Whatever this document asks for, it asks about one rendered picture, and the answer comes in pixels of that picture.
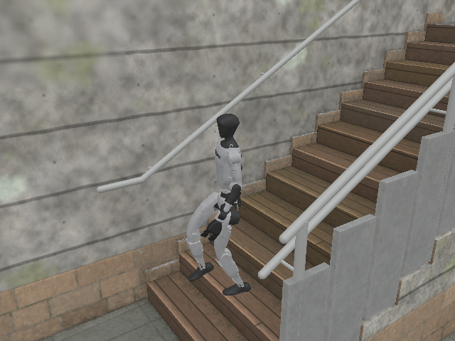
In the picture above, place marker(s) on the left robot upper arm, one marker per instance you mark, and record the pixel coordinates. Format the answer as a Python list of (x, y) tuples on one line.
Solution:
[(234, 161)]

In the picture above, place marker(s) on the left robot forearm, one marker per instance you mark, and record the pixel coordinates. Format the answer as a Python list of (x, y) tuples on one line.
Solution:
[(228, 203)]

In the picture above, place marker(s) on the robot right thigh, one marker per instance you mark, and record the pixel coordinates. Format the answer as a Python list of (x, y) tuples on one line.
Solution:
[(200, 216)]

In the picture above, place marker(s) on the robot left hand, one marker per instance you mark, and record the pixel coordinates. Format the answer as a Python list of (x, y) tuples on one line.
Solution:
[(215, 228)]

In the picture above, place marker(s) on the humanoid robot torso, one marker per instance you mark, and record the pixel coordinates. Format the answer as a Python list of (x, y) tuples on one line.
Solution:
[(223, 172)]

